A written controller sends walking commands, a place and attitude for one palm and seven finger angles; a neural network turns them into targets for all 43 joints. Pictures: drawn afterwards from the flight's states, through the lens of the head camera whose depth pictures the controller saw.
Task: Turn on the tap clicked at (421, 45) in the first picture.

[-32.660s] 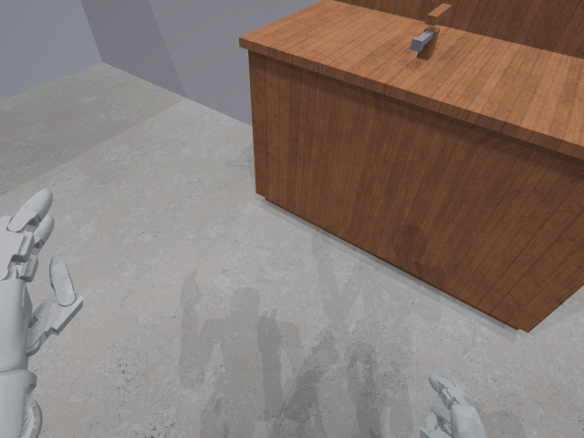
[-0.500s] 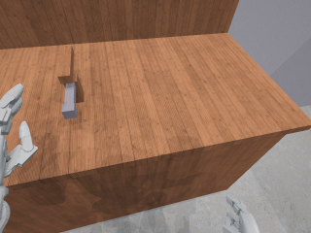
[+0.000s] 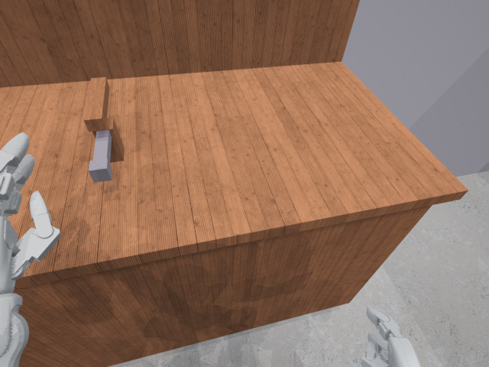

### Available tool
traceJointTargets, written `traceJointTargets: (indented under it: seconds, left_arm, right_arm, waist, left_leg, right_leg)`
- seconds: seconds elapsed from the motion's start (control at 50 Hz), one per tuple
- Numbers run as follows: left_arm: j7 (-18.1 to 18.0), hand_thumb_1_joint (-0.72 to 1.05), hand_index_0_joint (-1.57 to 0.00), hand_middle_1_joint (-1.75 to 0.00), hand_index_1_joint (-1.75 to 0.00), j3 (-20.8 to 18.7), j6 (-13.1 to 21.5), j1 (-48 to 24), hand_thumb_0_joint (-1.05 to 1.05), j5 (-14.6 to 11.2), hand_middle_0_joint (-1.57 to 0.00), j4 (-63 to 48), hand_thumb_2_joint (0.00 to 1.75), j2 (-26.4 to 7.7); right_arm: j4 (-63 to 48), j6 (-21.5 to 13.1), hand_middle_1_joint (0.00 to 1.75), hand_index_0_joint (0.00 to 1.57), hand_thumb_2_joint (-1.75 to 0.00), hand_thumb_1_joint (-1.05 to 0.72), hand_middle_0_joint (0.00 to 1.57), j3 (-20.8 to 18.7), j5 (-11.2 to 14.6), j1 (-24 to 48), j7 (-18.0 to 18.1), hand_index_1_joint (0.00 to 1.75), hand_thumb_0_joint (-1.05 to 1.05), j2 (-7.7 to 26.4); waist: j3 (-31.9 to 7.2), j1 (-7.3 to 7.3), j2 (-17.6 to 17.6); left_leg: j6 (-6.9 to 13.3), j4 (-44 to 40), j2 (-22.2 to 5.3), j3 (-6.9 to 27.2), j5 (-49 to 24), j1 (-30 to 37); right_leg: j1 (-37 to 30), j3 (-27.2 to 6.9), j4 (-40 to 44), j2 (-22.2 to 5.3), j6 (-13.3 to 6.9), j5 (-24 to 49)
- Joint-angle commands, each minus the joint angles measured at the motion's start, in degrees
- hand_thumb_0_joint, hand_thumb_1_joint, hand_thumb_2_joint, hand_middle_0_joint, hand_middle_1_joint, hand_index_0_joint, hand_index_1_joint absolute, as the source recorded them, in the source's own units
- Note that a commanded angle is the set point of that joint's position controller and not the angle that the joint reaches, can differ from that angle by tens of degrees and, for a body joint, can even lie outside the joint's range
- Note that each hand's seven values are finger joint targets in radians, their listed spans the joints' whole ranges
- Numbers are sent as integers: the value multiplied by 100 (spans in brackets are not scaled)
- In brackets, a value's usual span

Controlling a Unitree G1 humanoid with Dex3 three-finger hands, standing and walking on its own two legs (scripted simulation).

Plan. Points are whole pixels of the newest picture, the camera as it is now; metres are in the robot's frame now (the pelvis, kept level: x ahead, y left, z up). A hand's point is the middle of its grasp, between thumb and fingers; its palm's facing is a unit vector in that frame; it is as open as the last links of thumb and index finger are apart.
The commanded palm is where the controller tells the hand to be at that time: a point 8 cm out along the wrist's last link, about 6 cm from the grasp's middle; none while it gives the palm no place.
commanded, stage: come to a stop and stand still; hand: left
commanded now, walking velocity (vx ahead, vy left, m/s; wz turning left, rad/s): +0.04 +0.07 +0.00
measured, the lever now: (100, 170) +0.37 +0.29 +0.11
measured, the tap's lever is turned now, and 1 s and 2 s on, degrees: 0 0 0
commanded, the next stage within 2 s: look again from close up in 1.58 s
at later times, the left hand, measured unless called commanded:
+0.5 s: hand (57, 217) +0.25 +0.29 +0.15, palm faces +0.32 -0.84 -0.45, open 7.4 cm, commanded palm +0.18 +0.32 +0.18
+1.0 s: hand (45, 235) +0.22 +0.28 +0.16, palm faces +0.46 -0.82 -0.34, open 7.4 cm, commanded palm +0.16 +0.29 +0.18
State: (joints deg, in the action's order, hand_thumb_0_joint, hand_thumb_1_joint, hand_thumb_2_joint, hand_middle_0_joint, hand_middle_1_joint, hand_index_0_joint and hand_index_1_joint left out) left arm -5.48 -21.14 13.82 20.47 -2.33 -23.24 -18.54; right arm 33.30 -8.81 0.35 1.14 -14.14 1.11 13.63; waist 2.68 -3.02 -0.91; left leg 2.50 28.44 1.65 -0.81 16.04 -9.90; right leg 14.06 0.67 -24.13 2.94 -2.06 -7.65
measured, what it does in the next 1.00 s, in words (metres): stands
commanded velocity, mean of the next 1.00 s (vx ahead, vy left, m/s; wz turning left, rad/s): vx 0.00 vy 0.00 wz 0.00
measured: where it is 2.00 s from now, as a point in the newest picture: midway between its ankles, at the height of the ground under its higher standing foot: outside the picture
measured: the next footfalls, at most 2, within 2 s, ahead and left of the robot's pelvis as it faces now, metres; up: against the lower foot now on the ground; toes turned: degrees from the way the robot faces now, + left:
none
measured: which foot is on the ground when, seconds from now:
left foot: down 0.00-1.00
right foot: down 0.00-1.00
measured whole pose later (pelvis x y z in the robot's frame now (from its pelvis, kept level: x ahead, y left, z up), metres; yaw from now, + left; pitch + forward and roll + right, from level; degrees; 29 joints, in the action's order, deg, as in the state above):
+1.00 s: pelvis +0.02 +0.00 +0.00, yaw +4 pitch +0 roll +0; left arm -5.6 -20.6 13.1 23.9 -7.6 -22.5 -21.9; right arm 32.0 -7.0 0.4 2.7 -11.4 -1.6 13.8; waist 2.2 -2.4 -0.6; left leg 2.6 27.9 4.4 2.2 16.1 -12.0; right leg 16.9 3.8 -28.0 -0.3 -1.4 -11.5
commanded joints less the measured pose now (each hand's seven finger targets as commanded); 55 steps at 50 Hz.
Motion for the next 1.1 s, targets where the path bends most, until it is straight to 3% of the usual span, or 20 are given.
traceJointTargets:
  seconds: [0.0, 0.06, 0.1, 0.12, 0.14, 0.16, 0.18, 0.2, 0.26, 0.32, 0.36, 0.4, 0.42, 0.52, 0.58, 0.64, 0.82, 0.9, 0.92, 1.08]
  left_arm:
    - [-54, 90, -20, -30, -30, -88, 331, -521, 0, 51, -20, -1059, 90, -923]
    - [-92, 90, -20, -30, -30, -391, 305, -387, 0, 45, -20, -981, 90, -1141]
    - [-95, 90, -20, -30, -30, -538, 336, -337, 0, 39, -20, -1091, 90, -1216]
    - [-283, 90, -20, -30, -30, -1349, 1085, -4998, 0, -34, -20, -3635, 90, -5624]
    - [-249, 90, -20, -30, -30, -1875, 680, -3159, 0, 267, -20, -862, 90, -2793]
    - [-198, 90, -20, -30, -30, -1273, 573, -2628, 0, 197, -20, -657, 90, -2272]
    - [-238, 90, -20, -30, -30, -1468, 605, -2375, 0, 110, -20, -512, 90, -2686]
    - [-163, 90, -20, -30, -30, -1358, 696, -1980, 0, 52, -20, -510, 90, -2575]
    - [-17, 90, -20, -30, -30, -677, 728, -196, 0, -192, -20, -679, 90, -1621]
    - [-26, 90, -20, -30, -30, -382, 697, 651, 0, -345, -20, -996, 90, -1195]
    - [-104, 90, -20, -30, -30, -678, 682, 428, 0, -311, -20, -1325, 90, -1524]
    - [-176, 90, -20, -30, -30, -1075, 711, 129, 0, -286, -20, -1326, 90, -1937]
    - [-223, 90, -20, -30, -30, -1346, 713, -279, 0, -250, -20, -1625, 90, -2331]
    - [-170, 90, -20, -30, -30, -1199, 665, -756, 0, -219, -20, -1977, 90, -2352]
    - [-121, 90, -20, -30, -30, -877, 649, -342, 0, -270, -20, -2047, 90, -1991]
    - [-79, 90, -20, -30, -30, -752, 595, 285, 0, -365, -20, -1755, 90, -1634]
    - [-74, 90, -20, -30, -30, -867, 401, 80, 0, -581, -20, -987, 90, -1604]
    - [-61, 90, -20, -30, -30, -584, 413, -68, 0, -591, -20, -1232, 90, -1466]
    - [-77, 90, -20, -30, -30, -564, 393, -157, 0, -593, -20, -1431, 90, -1493]
    - [-182, 90, -20, -30, -30, -569, 349, -212, 0, -571, -20, -1133, 90, -1512]
  right_arm:
    - [-887, -390, 30, 20, -90, -90, 20, -232, -22, 523, 17, 30, 0, 575]
    - [-896, -306, 30, 20, -90, -90, 20, -229, -24, 613, 46, 30, 0, 559]
    - [-903, -290, 30, 20, -90, -90, 20, -230, -32, 650, 53, 30, 0, 559]
    - [-1862, 27, 30, 20, -90, -90, 20, 1149, 340, -565, 440, 30, 0, 868]
    - [-1242, -215, 30, 20, -90, -90, 20, 98, 134, -98, 323, 30, 0, 243]
    - [-1008, -203, 30, 20, -90, -90, 20, 166, -51, 364, 68, 30, 0, 385]
    - [-1049, -172, 30, 20, -90, -90, 20, -14, -116, 367, 26, 30, 0, 849]
    - [-1115, -195, 30, 20, -90, -90, 20, -90, -182, 244, -29, 30, 0, 838]
    - [-1152, -241, 30, 20, -90, -90, 20, -188, -134, 141, -308, 30, 0, 847]
    - [-1073, -332, 30, 20, -90, -90, 20, -203, -8, 304, -515, 30, 0, 813]
    - [-991, -320, 30, 20, -90, -90, 20, -310, -37, 143, -493, 30, 0, 880]
    - [-901, -286, 30, 20, -90, -90, 20, -310, -84, 229, -427, 30, 0, 844]
    - [-895, -238, 30, 20, -90, -90, 20, -284, -87, 415, -399, 30, 0, 867]
    - [-910, -236, 30, 20, -90, -90, 20, -233, -125, 477, -389, 30, 0, 688]
    - [-920, -296, 30, 20, -90, -90, 20, -265, -116, 171, -474, 30, 0, 730]
    - [-904, -304, 30, 20, -90, -90, 20, -306, -59, 56, -539, 30, 0, 759]
    - [-915, -81, 30, 20, -90, -90, 20, -304, 159, 525, -280, 30, 0, 700]
    - [-956, -119, 30, 20, -90, -90, 20, -286, 163, 458, -242, 30, 0, 710]
    - [-967, -143, 30, 20, -90, -90, 20, -252, 198, 671, -240, 30, 0, 691]
    - [-810, -257, 30, 20, -90, -90, 20, -224, 153, 559, -208, 30, 0, 656]
  waist:
    - [-389, 158, -237]
    - [-376, 169, -292]
    - [-438, 162, -15]
    - [-105, 611, 1840]
    - [-524, 281, 656]
    - [-311, 374, 416]
    - [-563, 181, 693]
    - [-779, 200, 688]
    - [-1058, 96, 682]
    - [-1142, 77, 456]
    - [-1163, 111, 78]
    - [-1133, 130, -234]
    - [-1258, 176, 79]
    - [-1647, 157, 1251]
    - [-1607, 146, 1169]
    - [-1329, 136, 620]
    - [-1258, 184, 148]
    - [-1188, 141, 108]
    - [-1282, 152, 326]
    - [-719, 164, 255]
  left_leg:
    - [25, -185, -162, 249, 567, -197]
    - [17, -300, -231, 359, 353, -243]
    - [5, -593, -353, 477, 55, -325]
    - [35, -406, -224, 701, 660, -2150]
    - [24, -464, -825, 884, 793, -1479]
    - [-10, -763, -653, 702, 401, -1234]
    - [-36, -593, -519, 542, 302, -1199]
    - [-55, -401, -390, 516, 297, -1329]
    - [-188, -406, -443, 534, -357, -1162]
    - [-314, -450, -583, 570, -1911, -572]
    - [-472, -400, -722, 673, -3235, -417]
    - [-548, -394, -743, 705, -3514, -429]
    - [-546, -441, -739, 724, -3716, -251]
    - [-546, -100, -797, 760, -5073, 519]
    - [-614, 103, -787, 810, -5411, 553]
    - [-656, -2, -746, 790, -5073, 243]
    - [-547, -252, -447, 592, -2535, -328]
    - [-449, -330, -421, 653, -1847, -411]
    - [-393, -386, -415, 654, -1761, -233]
    - [-241, -554, -393, 781, -346, -700]
  right_leg:
    - [124, -1400, 1183, -963, -61, -1985]
    - [136, -1211, 1008, -942, -84, -1813]
    - [-143, -1016, 730, -799, -40, -1253]
    - [-553, -387, -73, -428, 303, -1491]
    - [54, -195, -257, -875, 186, -1634]
    - [60, -130, -183, -650, 117, -1541]
    - [-93, -300, -144, -558, 26, -1270]
    - [-274, -433, -107, -649, -37, -883]
    - [-469, -326, -462, -692, -121, 146]
    - [-316, -151, -724, -641, -14, 724]
    - [-271, -25, -787, -650, 107, 727]
    - [-269, 7, -813, -674, 155, 614]
    - [-278, -14, -1012, -622, 152, 419]
    - [31, 51, -1038, -639, 100, -477]
    - [-99, 110, -739, -685, 42, -221]
    - [-198, 136, -693, -694, 20, 122]
    - [-801, -413, -355, -990, -31, 1731]
    - [-811, -424, -226, -1066, -2, 1435]
    - [-722, -503, -237, -1008, 4, 1257]
    - [-428, -567, 304, -1108, 42, -79]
